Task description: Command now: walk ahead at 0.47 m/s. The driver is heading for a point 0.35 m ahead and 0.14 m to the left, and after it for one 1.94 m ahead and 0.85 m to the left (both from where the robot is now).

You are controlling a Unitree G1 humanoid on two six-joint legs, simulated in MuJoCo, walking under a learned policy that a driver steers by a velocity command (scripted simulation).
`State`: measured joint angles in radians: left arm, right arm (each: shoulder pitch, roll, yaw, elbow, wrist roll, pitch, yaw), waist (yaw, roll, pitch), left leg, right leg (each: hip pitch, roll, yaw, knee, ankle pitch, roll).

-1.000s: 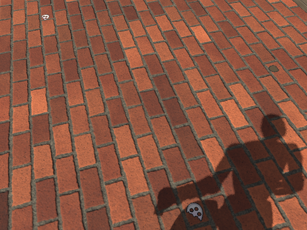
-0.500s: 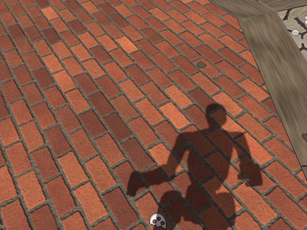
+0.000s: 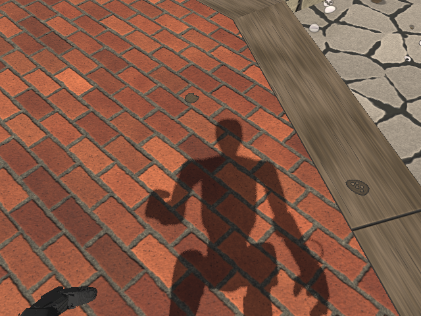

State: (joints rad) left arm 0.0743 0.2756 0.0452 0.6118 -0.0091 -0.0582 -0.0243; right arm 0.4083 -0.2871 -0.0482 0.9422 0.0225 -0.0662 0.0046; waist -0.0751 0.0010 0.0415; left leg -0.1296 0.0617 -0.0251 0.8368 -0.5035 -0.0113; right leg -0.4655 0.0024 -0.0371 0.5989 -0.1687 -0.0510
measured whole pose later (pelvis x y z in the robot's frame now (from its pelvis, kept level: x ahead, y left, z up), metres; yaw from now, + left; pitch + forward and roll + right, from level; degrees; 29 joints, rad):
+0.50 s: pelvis +0.27 +0.03 -0.01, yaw +13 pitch +2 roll -2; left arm 0.31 0.28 0.06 0.80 0.01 -0.03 0.03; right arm 0.07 -0.28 -0.05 0.70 0.00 -0.06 0.05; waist 0.04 0.02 0.06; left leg -0.54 -0.04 0.04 0.58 -0.09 0.10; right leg -0.06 -0.03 -0.17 0.77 -0.50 0.03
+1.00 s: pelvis +0.41 +0.02 +0.01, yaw +32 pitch +2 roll +0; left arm 0.17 0.28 0.05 0.69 0.03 -0.03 0.02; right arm 0.15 -0.33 -0.08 0.64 0.01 0.04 -0.02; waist -0.01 0.03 0.02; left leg -0.44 -0.15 -0.20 0.80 -0.46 0.01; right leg -0.36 0.01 0.06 0.54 -0.22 0.01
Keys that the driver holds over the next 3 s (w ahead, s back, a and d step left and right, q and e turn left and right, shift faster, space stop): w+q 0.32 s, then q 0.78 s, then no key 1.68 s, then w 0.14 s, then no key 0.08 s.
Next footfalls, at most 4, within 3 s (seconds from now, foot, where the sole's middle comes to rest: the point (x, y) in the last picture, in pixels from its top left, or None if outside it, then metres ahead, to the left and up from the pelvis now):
0.46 left None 0.42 0.14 -0.76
0.94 right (226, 283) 0.54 -0.05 -0.76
1.32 left None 0.36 0.15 -0.76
1.62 right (225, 291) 0.51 -0.05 -0.76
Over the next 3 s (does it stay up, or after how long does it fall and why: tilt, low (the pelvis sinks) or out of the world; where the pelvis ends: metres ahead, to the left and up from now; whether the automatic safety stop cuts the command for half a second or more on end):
stays up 0.43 0.04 0.00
